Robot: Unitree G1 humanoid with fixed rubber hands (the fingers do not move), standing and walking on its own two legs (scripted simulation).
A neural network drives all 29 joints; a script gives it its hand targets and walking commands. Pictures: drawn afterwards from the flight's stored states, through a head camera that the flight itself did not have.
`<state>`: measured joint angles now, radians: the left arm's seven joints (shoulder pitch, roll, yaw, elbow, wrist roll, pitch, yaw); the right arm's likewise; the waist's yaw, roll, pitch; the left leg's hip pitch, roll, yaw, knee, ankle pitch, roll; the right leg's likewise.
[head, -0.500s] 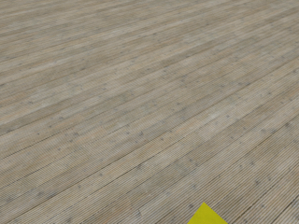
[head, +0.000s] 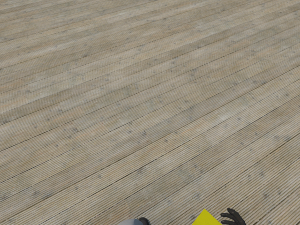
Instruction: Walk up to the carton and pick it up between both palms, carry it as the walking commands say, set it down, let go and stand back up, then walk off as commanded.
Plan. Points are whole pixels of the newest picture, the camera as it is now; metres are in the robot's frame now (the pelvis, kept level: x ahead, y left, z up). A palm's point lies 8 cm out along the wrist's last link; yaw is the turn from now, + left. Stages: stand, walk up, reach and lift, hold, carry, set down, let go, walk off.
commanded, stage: stand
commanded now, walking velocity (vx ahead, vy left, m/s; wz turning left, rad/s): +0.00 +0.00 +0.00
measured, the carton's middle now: out of the picture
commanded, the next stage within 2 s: none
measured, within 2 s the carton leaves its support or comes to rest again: rests again in 0.22 s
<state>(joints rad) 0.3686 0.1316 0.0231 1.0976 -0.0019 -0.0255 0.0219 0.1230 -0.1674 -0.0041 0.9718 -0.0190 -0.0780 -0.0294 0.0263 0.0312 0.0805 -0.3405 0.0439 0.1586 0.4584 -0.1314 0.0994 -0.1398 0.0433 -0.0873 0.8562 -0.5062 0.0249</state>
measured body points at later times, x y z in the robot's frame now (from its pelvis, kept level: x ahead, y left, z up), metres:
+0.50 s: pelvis -0.05 +0.01 +0.00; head -0.06 +0.01 +0.45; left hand -0.11 +0.24 -0.17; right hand -0.08 -0.23 -0.16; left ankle -0.02 +0.10 -0.74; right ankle -0.10 -0.13 -0.74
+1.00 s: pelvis -0.08 +0.00 +0.00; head -0.08 +0.00 +0.45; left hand -0.16 +0.20 -0.16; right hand -0.09 -0.22 -0.16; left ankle -0.02 +0.10 -0.74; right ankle -0.10 -0.13 -0.74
